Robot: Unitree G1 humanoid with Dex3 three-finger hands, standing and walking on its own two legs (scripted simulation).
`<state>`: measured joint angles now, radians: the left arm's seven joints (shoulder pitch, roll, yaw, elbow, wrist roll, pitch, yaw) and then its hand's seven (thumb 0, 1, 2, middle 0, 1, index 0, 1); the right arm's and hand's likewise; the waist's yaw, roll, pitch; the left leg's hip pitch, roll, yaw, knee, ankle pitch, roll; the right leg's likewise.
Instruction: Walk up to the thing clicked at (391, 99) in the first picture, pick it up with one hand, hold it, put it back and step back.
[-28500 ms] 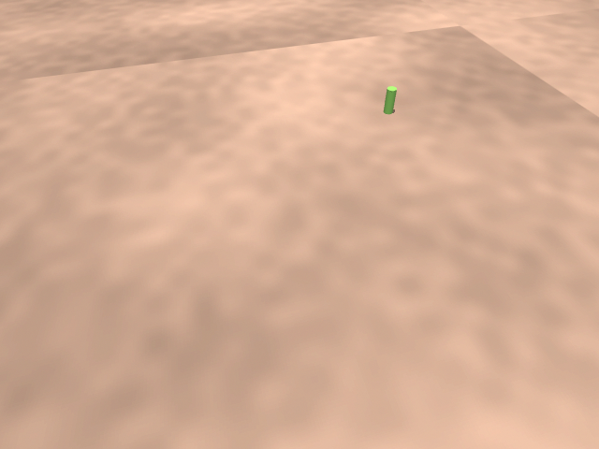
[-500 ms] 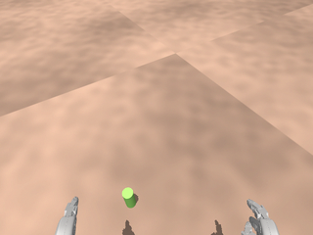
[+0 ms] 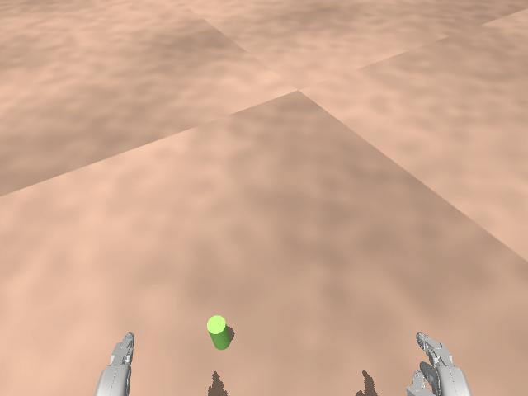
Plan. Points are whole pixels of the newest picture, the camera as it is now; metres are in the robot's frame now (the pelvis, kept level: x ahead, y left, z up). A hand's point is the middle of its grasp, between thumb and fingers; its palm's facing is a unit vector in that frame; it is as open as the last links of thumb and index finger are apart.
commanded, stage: home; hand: left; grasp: from the side
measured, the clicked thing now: (219, 333) +0.46 +0.19 -0.65
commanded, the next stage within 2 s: stand in 0.54 s
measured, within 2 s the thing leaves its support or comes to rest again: neither
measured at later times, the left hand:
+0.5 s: hand out of the picture +0.17 +0.18 -0.06, palm faces +0.10 -0.95 -0.29, open 17.2 cm
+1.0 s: hand (157, 395) +0.17 +0.18 -0.06, palm faces +0.10 -0.95 -0.29, open 11.1 cm
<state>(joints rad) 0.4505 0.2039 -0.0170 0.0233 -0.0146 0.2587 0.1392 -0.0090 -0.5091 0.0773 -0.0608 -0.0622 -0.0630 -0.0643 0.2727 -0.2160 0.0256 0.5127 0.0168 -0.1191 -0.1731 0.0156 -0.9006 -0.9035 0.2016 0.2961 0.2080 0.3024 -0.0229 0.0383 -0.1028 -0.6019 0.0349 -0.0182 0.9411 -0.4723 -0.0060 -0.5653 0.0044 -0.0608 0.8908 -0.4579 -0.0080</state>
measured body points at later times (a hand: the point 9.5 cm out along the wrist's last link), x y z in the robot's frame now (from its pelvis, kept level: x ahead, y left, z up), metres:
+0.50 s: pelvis +0.00 +0.00 +0.00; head +0.02 -0.01 +0.45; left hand +0.16 +0.23 -0.04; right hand +0.15 -0.25 -0.08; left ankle +0.00 +0.12 -0.69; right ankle +0.00 -0.12 -0.69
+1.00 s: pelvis +0.00 +0.00 +0.00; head +0.03 +0.00 +0.45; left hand +0.16 +0.23 -0.04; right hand +0.16 -0.24 -0.08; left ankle +0.00 +0.12 -0.69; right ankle +0.00 -0.12 -0.69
